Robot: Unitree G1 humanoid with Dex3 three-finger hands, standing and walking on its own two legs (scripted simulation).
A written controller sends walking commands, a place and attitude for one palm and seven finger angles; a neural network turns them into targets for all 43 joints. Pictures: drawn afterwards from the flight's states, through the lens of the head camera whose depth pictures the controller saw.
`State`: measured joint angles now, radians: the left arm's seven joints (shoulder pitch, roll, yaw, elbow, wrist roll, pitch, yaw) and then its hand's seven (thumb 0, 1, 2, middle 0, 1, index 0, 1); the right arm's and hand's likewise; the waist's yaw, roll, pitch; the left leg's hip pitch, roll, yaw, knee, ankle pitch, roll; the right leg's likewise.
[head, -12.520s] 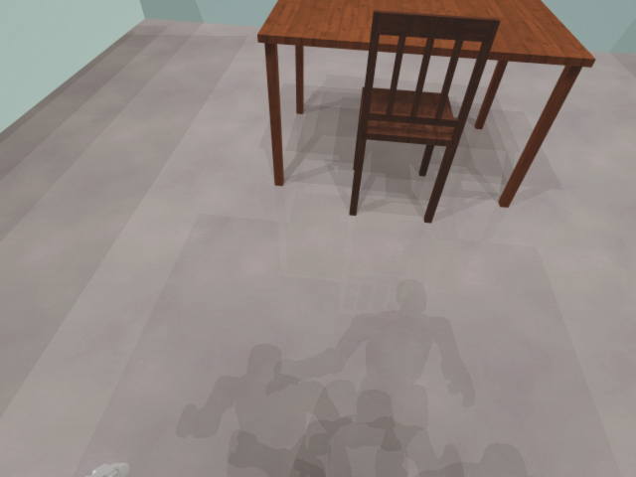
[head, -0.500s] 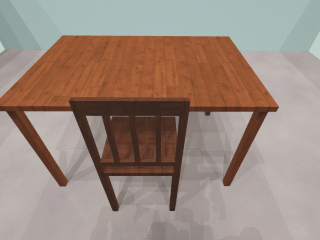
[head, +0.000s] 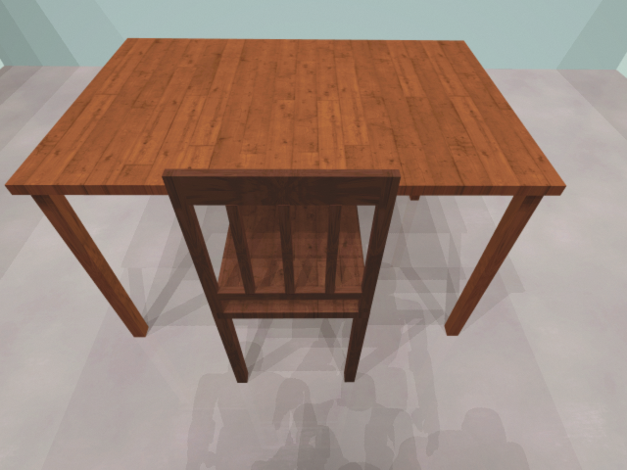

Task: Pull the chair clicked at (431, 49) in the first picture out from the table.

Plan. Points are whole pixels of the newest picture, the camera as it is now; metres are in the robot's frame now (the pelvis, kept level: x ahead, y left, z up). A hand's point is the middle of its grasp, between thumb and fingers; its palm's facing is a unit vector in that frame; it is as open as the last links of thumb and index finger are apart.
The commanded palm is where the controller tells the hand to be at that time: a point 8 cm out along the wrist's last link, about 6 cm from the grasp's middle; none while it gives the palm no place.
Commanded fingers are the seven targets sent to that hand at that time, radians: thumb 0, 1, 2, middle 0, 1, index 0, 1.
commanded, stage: come to a stop and stand still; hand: left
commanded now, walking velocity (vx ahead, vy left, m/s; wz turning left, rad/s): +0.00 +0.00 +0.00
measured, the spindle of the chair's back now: (287, 251) +0.53 +0.08 -0.11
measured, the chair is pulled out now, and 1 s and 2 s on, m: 0.00 0.00 0.00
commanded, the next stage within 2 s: look again from close up in 0.18 s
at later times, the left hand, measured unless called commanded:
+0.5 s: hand out of the picture +0.02 +0.14 -0.17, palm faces +0.02 -0.99 -0.16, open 7.3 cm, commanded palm none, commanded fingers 0.00 0.90 0.90 -0.20 -0.30 -0.20 -0.30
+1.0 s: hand out of the picture +0.05 +0.13 -0.17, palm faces +0.01 -0.98 -0.19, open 7.3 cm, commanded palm none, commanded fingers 0.00 0.90 0.90 -0.20 -0.30 -0.20 -0.30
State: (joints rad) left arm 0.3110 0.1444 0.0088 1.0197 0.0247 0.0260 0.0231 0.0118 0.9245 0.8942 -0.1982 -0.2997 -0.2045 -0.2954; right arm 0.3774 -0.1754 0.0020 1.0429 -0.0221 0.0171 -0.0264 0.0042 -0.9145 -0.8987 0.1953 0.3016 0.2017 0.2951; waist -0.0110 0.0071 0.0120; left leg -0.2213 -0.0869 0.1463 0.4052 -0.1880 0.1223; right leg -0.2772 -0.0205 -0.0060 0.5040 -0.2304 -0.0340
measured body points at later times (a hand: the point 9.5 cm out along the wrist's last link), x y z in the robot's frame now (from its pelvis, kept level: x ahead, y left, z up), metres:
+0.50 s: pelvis +0.04 -0.01 +0.00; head +0.05 -0.01 +0.45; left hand +0.02 +0.20 -0.16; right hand +0.05 -0.23 -0.15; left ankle +0.03 +0.03 -0.74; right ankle +0.03 -0.13 -0.74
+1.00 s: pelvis +0.06 -0.03 +0.01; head +0.07 -0.04 +0.46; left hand +0.06 +0.19 -0.15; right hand +0.05 -0.25 -0.16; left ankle +0.03 +0.03 -0.74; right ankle +0.03 -0.13 -0.74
